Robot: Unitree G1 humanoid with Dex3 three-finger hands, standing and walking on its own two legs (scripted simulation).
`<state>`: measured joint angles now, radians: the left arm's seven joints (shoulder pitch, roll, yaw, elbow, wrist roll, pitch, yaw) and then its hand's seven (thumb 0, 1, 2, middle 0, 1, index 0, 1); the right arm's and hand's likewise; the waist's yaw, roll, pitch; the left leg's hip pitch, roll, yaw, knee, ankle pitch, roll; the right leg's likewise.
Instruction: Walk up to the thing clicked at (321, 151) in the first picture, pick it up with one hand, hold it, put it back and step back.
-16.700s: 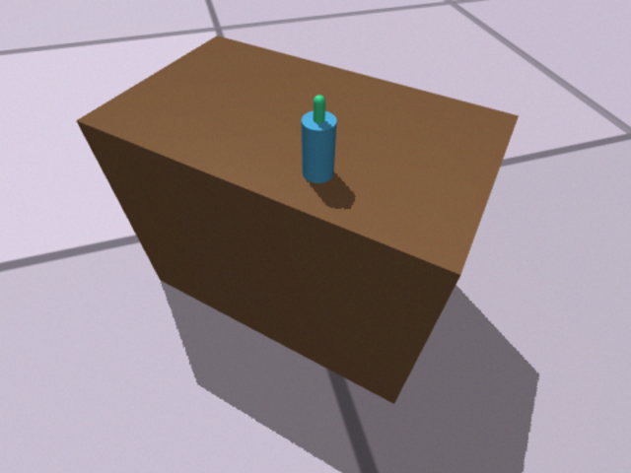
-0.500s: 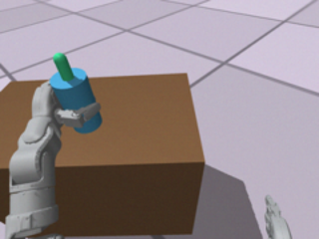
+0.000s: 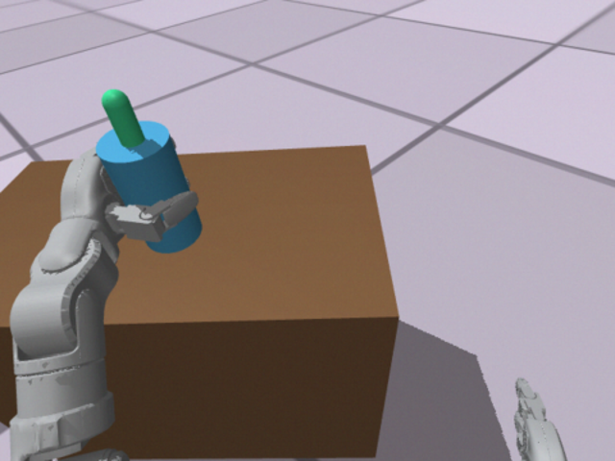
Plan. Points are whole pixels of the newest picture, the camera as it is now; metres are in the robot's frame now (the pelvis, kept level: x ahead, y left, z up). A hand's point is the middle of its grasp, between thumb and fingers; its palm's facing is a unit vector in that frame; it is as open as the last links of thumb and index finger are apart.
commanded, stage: hold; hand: left
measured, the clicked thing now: (147, 173) +0.33 +0.17 +0.27
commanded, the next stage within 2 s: none
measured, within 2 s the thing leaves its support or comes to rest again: neither
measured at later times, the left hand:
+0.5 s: hand (145, 196) +0.32 +0.17 +0.25, palm faces +0.14 -0.99 +0.00, open 9.5 cm
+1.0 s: hand (147, 188) +0.33 +0.17 +0.25, palm faces +0.14 -0.99 +0.01, open 9.6 cm
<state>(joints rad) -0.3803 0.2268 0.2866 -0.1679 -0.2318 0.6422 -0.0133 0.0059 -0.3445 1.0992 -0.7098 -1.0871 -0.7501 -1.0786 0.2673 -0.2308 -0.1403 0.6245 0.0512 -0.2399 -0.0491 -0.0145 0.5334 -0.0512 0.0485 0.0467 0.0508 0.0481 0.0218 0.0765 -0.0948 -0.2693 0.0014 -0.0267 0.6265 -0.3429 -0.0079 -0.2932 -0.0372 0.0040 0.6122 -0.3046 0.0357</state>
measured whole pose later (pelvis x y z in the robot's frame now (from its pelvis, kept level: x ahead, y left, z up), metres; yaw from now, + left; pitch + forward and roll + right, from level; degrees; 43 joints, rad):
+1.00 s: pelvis -0.01 +0.00 +0.00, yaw +0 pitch -2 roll +0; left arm -0.41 0.24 0.30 -0.13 -0.23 0.63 0.00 0.01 -0.34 1.11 -0.70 -1.10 -0.74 -1.09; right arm 0.24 -0.24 -0.15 0.72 0.05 -0.28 -0.06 -0.02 0.54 -0.05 0.05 0.05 0.05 0.05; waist 0.02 0.08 -0.09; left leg -0.26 0.00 -0.02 0.61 -0.32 -0.01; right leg -0.29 -0.03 0.01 0.59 -0.28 0.03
